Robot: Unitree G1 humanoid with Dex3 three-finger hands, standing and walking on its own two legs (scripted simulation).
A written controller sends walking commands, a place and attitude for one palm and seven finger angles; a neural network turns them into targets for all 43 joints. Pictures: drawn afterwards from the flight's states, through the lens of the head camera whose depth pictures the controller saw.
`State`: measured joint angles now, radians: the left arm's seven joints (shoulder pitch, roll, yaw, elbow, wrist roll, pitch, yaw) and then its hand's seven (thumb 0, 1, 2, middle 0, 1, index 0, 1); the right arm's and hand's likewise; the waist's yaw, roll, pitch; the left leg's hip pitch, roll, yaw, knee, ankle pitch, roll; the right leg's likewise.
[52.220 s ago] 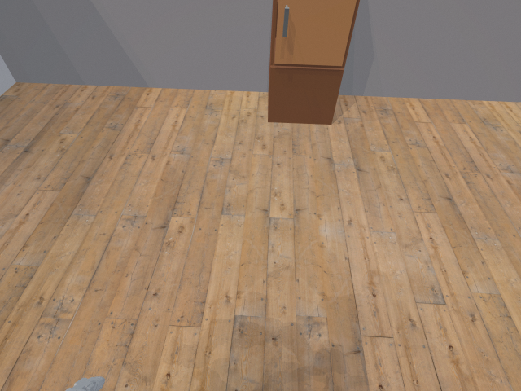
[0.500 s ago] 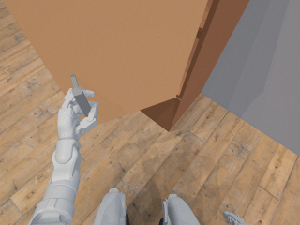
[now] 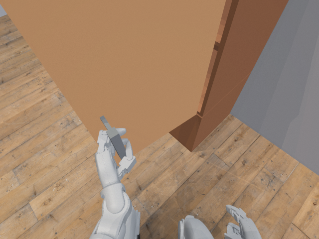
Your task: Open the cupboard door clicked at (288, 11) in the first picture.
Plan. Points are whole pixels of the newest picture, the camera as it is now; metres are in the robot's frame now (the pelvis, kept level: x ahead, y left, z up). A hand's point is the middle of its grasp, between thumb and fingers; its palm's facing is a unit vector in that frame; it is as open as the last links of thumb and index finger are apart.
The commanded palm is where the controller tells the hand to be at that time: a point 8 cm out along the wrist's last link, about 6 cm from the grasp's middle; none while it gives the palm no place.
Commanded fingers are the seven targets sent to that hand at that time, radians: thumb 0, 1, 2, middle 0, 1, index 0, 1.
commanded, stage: pull the door open along its arc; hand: left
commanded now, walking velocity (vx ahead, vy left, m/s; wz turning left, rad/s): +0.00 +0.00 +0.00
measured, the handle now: (114, 138) +0.36 +0.13 +0.01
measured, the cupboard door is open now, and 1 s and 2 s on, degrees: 81 85 87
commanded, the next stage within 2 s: open thumb and fingers to let go in 0.08 s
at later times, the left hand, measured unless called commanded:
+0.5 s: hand (135, 161) +0.30 +0.07 +0.00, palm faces +0.37 -0.93 -0.02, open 8.3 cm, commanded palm +0.26 +0.12 +0.00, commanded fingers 0.00 -0.29 0.39 -0.31 -1.22 -0.31 -1.22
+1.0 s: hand (135, 162) +0.30 +0.07 +0.00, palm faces +0.27 -0.96 -0.01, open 15.1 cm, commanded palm +0.26 +0.11 +0.00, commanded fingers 0.00 -0.50 0.30 -0.15 -0.30 -0.15 -0.30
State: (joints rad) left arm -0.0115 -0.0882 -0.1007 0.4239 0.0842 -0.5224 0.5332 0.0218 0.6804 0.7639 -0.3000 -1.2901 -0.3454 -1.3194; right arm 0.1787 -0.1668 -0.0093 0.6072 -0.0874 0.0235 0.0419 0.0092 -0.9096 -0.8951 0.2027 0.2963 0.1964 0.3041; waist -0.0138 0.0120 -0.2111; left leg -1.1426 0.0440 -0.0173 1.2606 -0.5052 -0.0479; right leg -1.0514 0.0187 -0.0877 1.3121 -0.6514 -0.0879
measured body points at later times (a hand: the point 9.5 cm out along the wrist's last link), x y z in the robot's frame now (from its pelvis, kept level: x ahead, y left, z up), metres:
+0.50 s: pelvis +0.00 -0.01 -0.01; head +0.09 -0.02 +0.43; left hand +0.28 +0.12 +0.01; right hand +0.18 -0.22 -0.13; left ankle +0.05 +0.15 -0.62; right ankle -0.01 -0.07 -0.62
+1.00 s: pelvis -0.01 +0.03 -0.01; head +0.08 +0.03 +0.43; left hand +0.28 +0.12 +0.01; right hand +0.16 -0.18 -0.12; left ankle +0.05 +0.15 -0.62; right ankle -0.01 -0.07 -0.62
